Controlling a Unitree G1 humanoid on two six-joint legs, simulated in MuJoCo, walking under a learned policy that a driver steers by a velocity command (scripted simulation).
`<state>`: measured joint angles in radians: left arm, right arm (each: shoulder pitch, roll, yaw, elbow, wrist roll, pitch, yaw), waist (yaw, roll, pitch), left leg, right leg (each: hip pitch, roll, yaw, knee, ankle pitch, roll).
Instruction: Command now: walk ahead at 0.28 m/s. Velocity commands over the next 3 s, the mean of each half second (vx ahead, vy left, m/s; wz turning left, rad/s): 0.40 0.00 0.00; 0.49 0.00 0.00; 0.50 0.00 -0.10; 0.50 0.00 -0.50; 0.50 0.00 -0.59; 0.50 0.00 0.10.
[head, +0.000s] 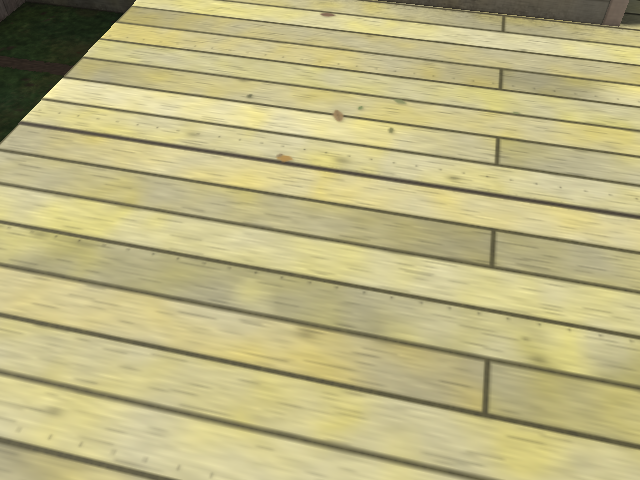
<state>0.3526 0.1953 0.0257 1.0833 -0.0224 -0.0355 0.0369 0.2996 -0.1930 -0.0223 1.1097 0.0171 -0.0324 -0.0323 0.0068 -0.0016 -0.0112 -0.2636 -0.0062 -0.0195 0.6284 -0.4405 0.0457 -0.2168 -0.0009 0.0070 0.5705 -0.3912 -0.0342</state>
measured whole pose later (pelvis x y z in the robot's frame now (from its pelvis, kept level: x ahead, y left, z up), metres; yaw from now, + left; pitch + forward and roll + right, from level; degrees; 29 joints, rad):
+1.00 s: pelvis +0.50 -0.02 +0.01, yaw +0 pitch +2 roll -2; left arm 0.39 0.24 0.04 1.02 -0.02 -0.08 0.00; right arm 0.03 -0.23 -0.04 0.85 0.02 -0.09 0.02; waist 0.08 0.03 0.01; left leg -0.62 0.09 -0.01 0.55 0.05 0.03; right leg 0.05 0.06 -0.05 0.20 -0.30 -0.04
